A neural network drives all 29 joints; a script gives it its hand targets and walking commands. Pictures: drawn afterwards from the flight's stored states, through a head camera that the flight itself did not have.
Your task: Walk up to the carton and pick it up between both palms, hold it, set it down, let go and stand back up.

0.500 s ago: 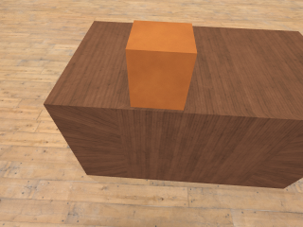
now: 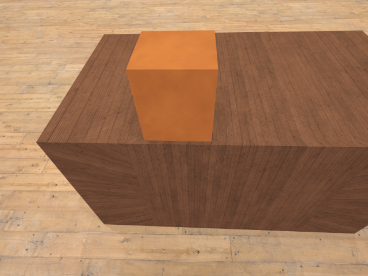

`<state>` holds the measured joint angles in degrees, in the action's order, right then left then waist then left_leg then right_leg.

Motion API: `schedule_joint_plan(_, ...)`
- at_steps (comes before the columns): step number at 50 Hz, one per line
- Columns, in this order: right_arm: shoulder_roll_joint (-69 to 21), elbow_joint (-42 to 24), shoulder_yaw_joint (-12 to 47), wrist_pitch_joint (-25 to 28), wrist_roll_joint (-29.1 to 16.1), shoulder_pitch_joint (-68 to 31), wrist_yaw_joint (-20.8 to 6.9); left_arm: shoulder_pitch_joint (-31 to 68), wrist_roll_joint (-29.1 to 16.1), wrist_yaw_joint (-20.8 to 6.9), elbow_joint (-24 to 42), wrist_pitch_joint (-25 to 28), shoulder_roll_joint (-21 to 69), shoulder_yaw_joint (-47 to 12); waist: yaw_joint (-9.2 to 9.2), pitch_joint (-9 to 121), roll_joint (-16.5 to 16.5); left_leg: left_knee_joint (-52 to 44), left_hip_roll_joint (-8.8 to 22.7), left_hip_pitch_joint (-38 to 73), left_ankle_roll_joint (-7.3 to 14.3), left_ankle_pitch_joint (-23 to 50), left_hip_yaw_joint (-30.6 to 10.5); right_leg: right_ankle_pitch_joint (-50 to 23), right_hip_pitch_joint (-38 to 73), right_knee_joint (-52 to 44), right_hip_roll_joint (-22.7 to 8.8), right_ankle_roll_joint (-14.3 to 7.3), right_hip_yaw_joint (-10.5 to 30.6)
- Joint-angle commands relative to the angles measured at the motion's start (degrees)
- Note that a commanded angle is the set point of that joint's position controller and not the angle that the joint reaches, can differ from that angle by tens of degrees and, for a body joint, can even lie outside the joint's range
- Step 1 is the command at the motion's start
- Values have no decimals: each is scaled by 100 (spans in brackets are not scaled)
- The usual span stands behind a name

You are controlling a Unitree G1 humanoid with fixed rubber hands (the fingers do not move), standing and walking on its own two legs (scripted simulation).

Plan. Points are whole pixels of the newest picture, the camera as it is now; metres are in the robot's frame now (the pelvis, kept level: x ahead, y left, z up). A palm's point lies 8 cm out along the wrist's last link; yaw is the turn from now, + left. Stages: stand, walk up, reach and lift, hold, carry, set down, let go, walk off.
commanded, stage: walk up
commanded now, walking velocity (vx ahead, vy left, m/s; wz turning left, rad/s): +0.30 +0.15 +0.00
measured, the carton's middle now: (177, 88) +0.60 +0.04 +0.08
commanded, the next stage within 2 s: none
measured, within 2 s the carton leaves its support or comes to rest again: neither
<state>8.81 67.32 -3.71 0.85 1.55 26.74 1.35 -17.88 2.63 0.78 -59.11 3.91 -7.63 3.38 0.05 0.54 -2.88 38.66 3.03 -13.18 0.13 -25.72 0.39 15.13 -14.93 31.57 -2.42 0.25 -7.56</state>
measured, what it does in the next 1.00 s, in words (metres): walks ahead: left foot, then right foot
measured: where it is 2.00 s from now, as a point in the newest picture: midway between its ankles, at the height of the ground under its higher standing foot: outside the picture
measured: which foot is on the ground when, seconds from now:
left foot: up 0.00-0.40, down 0.42-1.00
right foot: down 0.00-0.42, up 0.44-0.70, down 0.72-1.00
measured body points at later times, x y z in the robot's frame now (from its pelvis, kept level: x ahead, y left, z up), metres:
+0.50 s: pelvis +0.17 +0.05 -0.01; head +0.21 +0.07 +0.44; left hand +0.02 +0.23 -0.15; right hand +0.28 -0.16 -0.15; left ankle +0.22 +0.14 -0.73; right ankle +0.04 -0.08 -0.68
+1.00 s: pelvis +0.21 +0.02 +0.01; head +0.21 +0.01 +0.46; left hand +0.19 +0.23 -0.14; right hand +0.17 -0.18 -0.15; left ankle +0.22 +0.14 -0.73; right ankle +0.20 -0.06 -0.73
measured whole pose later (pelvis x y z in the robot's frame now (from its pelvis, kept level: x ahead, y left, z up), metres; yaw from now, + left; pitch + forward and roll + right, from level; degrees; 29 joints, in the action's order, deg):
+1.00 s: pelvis +0.21 +0.02 +0.01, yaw +1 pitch -1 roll +0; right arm 7.0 66.5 1.5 1.0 0.4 19.3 1.3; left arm -18.7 0.5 1.8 -64.2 1.3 -5.3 0.3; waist -1.2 -1.6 -1.5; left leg 22.0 4.2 -9.8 -0.4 -10.5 9.5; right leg 12.1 -7.8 21.0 1.1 -2.7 -5.4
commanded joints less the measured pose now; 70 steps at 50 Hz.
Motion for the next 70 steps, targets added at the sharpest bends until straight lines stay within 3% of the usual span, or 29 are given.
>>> schedule_joint_plan(1,154,-787,-44,44,14,-545,-142,-1919,-18,143,-459,-124,-1055,201,503,-1017,1435,2524,287,-2927,77,13,-198,2571,711,-2606,-2809,-595,3835)
schedule_joint_plan(3,92,-598,-33,47,92,-458,-238,-1011,-45,79,-156,-47,-527,33,132,-1274,964,2549,389,-2614,1,843,-107,1593,230,-2508,-2093,-431,2446)
schedule_joint_plan(5,-11,-531,-34,37,118,-258,-278,-1049,-57,74,-215,48,-326,-66,20,-1161,940,2346,305,-2260,-89,1445,48,-254,232,-2327,-1657,-298,1493)
schedule_joint_plan(7,53,-582,-47,-17,76,-262,-283,-1403,-61,77,-385,133,-351,-107,-18,-901,1126,2233,210,-2207,-167,1728,256,-2186,637,-1971,-1468,-217,916)
schedule_joint_plan(8,112,-635,-56,-41,53,-399,-283,-1577,-67,87,-461,161,-369,-119,15,-840,1213,2138,200,-2238,-189,1789,354,-2757,791,-1836,-1429,-215,737)
schedule_joint_plan(10,146,-789,-28,-66,17,-870,-293,-1810,-75,108,-560,179,-394,-121,145,-821,1300,1757,182,-2351,-206,1834,501,-3183,1021,-1696,-1394,-252,579)
schedule_joint_plan(14,54,-1129,72,-34,0,-1919,-320,-2009,-62,132,-660,152,-479,-93,434,-1103,1449,426,81,-2129,-163,1759,769,-3013,1032,-1713,-1478,-395,496)
schedule_joint_plan(15,-102,-1354,160,60,-66,-2143,-362,-2061,-168,156,-907,92,-338,-84,220,-934,2148,-90,-35,-1355,-36,1621,798,-2050,693,-1677,-783,-346,14)
schedule_joint_plan(16,32,-1292,141,104,-84,-2096,-361,-2077,-148,153,-907,68,-373,-82,270,-912,2153,-145,-217,-1005,-5,1506,984,-1763,602,-1620,-829,-419,130)
schedule_joint_plan(17,168,-1228,104,124,-68,-1984,-325,-2083,-113,144,-909,55,-439,-57,248,-876,1918,-292,-269,-735,29,1381,1033,-1683,623,-1472,-1011,-486,277)
schedule_joint_plan(19,434,-839,13,233,-17,-962,-210,-1996,-123,108,-928,31,-461,-74,-227,-502,951,-963,-296,511,130,1638,1167,-1962,380,-341,-1005,-456,168)
schedule_joint_plan(20,820,-741,-70,332,62,-283,-126,-2063,-141,80,-871,43,-231,-163,-543,36,365,-893,299,1705,193,1838,645,-1367,-293,618,-784,-330,228)
schedule_joint_plan(21,1192,-615,-144,398,129,437,-72,-1972,-185,67,-697,46,72,-240,-809,650,-882,-1436,1812,2460,476,2220,-1078,1142,-1075,2303,-270,-71,-121)
schedule_joint_plan(22,1244,-519,-75,343,-88,194,33,-1976,-324,116,-531,-46,198,-230,-519,662,-1511,-1601,2487,1856,1229,7261,-1890,2197,-888,2942,120,58,329)
schedule_joint_plan(23,873,-516,-9,333,-183,-133,39,-1887,-353,142,-612,-125,11,-199,-453,739,-1024,-1469,2244,1385,1429,8005,-1216,2063,-488,3180,-165,31,643)
schedule_joint_plan(24,597,-582,119,360,-168,-508,33,-1660,-331,122,-588,-135,48,-210,-394,425,-676,-1488,1971,1161,1325,8128,-682,1916,-678,3226,-162,41,640)
schedule_joint_plan(26,383,-723,301,329,-85,-1109,93,-1649,-208,104,-652,-227,241,-244,-41,289,-395,-1754,1616,575,1180,6924,-252,1450,-415,2710,-329,65,783)
schedule_joint_plan(28,303,-723,379,322,-48,-1267,113,-1716,-211,101,-723,-357,331,-268,165,281,-335,-1837,1303,337,1064,6467,32,1125,-150,2054,-252,65,666)
schedule_joint_plan(32,397,-677,411,286,-93,-1207,100,-1239,-143,152,-607,-498,182,-213,155,342,-320,-1753,1141,280,1073,5055,154,724,115,898,-120,43,501)
schedule_joint_plan(34,484,-692,390,189,-114,-1293,86,-1078,-122,165,-541,-542,135,-201,186,125,-464,-1934,1130,-219,982,3331,14,305,446,305,-125,-30,490)
schedule_joint_plan(35,501,-712,383,126,-141,-1375,76,-1086,-109,163,-531,-535,143,-201,253,-33,-435,-2028,1045,-570,838,2302,10,-255,727,-203,-143,-92,487)
schedule_joint_plan(36,460,-710,390,66,-173,-1359,58,-1048,-76,158,-509,-495,57,-198,231,-225,-221,-2110,872,-848,639,1274,30,-726,903,-620,-276,-132,633)
schedule_joint_plan(37,367,-694,406,17,-203,-1202,38,-897,-43,157,-445,-440,-129,-183,99,-433,184,-2070,691,-1020,453,503,93,-591,843,-1007,-641,-186,1047)
schedule_joint_plan(38,114,-632,474,-52,-230,-1010,30,-569,-112,131,-399,-423,-350,-175,-91,-749,975,-1892,392,-500,325,526,415,227,-71,-1352,-839,-319,1355)
schedule_joint_plan(39,88,-556,477,-97,-182,-862,28,-322,-152,114,-329,-403,-372,-170,-178,-931,1309,-1671,306,57,259,875,494,876,-702,-1739,-832,-335,1511)
schedule_joint_plan(40,137,-476,468,-107,-136,-733,19,-172,-166,107,-295,-367,-308,-200,-224,-1003,1342,-1600,279,257,226,1131,518,1016,-812,-1979,-788,-309,1482)
schedule_joint_plan(46,204,-206,475,49,-108,-515,-7,-463,-215,115,-406,-235,-273,-236,-78,-614,550,-1913,438,352,69,1545,473,-140,176,-1896,-567,-340,1116)
schedule_joint_plan(50,129,-127,467,87,-114,-410,24,-600,-222,101,-519,-205,-240,-249,-16,-512,313,-2008,497,392,31,1648,401,-609,429,-1746,-489,-343,970)
schedule_joint_plan(70,-5,48,400,80,-114,-156,114,-890,-211,132,-786,-150,-53,-304,-12,-665,316,-1916,547,592,63,2062,342,-1397,450,-1542,-418,-337,864)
